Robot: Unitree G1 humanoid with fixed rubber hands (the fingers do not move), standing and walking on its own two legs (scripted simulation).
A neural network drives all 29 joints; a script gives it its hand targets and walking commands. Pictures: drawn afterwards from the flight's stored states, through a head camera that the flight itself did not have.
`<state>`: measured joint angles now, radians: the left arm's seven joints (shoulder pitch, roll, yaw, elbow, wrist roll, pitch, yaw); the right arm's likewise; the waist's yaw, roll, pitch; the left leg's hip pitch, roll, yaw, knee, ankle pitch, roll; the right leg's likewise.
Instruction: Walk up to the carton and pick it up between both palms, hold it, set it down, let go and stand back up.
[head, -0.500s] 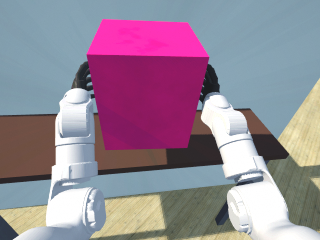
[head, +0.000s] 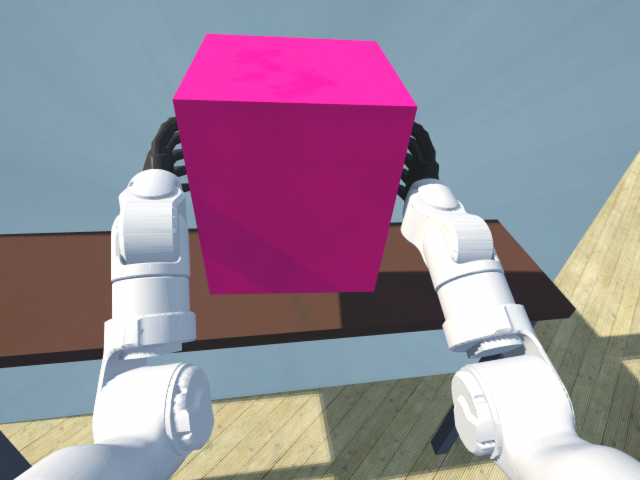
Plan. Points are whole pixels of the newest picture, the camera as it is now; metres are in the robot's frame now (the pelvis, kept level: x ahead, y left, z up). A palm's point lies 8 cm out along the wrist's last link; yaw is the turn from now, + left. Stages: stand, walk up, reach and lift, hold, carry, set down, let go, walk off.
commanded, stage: hold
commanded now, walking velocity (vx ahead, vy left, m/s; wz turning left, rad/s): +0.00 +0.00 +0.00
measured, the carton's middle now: (293, 167) +0.41 +0.02 +0.24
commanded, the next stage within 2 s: set down in 1.58 s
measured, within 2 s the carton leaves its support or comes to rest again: neither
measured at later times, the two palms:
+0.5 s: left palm (158, 185) +0.36 +0.17 +0.23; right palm (414, 187) +0.36 -0.13 +0.24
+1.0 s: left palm (161, 188) +0.36 +0.17 +0.23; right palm (413, 193) +0.36 -0.13 +0.23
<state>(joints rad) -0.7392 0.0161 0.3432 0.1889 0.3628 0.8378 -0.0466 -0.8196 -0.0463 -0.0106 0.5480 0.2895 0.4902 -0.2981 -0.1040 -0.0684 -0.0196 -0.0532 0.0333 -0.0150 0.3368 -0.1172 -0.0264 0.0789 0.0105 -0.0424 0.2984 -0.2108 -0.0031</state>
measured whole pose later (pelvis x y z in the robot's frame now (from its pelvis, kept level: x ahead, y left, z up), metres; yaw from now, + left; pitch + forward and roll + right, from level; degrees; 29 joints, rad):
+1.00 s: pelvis +0.00 +0.00 +0.00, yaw +0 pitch -9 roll -1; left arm -0.72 0.01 0.32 0.16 0.35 0.83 -0.02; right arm -0.80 -0.05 -0.02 0.55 0.28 0.46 -0.28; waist -0.10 -0.07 0.00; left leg -0.07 0.03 -0.01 0.35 -0.12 -0.02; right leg 0.07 0.01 -0.04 0.29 -0.21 0.00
